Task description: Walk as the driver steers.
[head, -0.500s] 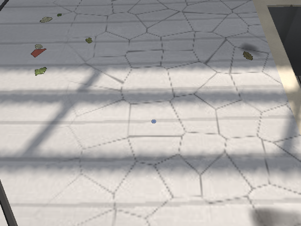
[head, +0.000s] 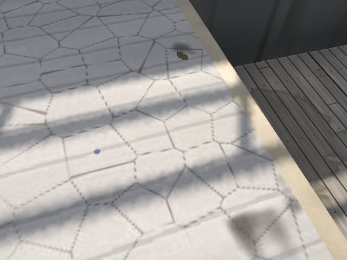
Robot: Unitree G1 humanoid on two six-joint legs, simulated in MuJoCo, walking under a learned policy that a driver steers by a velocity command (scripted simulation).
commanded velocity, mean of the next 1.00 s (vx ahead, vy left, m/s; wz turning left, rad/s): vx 0.23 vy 0.00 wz -0.09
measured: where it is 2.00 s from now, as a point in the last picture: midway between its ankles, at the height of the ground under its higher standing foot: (190, 186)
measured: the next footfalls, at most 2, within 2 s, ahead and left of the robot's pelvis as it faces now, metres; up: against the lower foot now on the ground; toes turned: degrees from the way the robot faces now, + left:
right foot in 0.14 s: +0.02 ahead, -0.12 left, +0.00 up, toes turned -1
left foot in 0.60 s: +0.04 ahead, +0.07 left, +0.00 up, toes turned -1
